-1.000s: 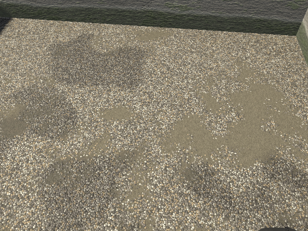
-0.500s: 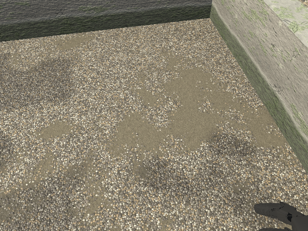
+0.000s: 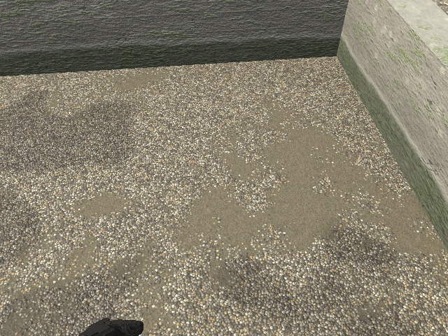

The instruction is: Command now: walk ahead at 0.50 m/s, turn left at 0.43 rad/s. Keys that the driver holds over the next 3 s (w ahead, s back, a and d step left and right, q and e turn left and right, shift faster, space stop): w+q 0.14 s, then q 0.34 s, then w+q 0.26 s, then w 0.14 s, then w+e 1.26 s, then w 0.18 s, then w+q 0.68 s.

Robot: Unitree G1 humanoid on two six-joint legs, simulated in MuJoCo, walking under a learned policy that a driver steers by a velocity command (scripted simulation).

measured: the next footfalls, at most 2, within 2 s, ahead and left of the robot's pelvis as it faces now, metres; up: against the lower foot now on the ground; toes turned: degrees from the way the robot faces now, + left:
left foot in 0.92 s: -0.05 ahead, +0.13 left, +0.00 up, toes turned +24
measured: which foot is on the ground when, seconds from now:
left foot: down 0.00-0.54, up 0.56-0.90, down 0.92-1.00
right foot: down 0.00-1.00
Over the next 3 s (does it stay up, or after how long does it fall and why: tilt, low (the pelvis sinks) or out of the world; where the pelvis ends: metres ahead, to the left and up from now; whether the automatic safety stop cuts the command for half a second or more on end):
stays up -0.08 -0.04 0.00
